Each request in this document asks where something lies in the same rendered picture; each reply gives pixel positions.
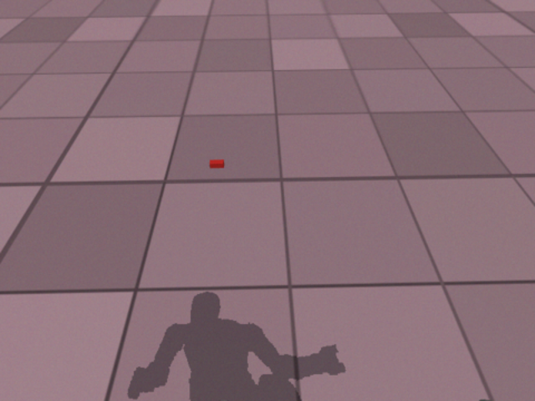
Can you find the small box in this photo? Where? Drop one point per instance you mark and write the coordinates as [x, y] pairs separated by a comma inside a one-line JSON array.
[[216, 163]]

